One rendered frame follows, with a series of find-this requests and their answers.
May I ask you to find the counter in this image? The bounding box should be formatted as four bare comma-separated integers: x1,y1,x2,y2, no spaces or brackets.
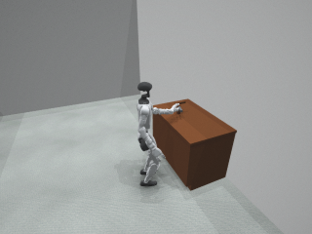
152,98,237,191

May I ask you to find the right robot hand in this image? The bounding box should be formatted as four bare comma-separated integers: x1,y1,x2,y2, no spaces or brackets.
152,147,166,162

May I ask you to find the robot left upper arm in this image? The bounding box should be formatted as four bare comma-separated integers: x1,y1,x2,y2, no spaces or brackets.
147,97,159,115

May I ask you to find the left robot forearm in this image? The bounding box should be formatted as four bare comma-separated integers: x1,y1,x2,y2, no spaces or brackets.
158,108,175,115

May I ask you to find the robot right thigh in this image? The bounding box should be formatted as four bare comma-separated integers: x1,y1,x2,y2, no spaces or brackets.
139,139,159,167

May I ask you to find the left robot hand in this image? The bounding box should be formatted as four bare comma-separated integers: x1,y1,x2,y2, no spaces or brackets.
172,103,179,113

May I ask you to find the right robot forearm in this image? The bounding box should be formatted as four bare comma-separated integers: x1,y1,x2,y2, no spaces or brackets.
139,128,157,150

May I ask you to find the robot right shin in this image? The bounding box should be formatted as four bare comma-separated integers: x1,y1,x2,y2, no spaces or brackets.
144,163,160,183

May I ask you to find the robot right upper arm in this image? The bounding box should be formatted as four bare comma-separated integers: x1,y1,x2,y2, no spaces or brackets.
137,105,150,132

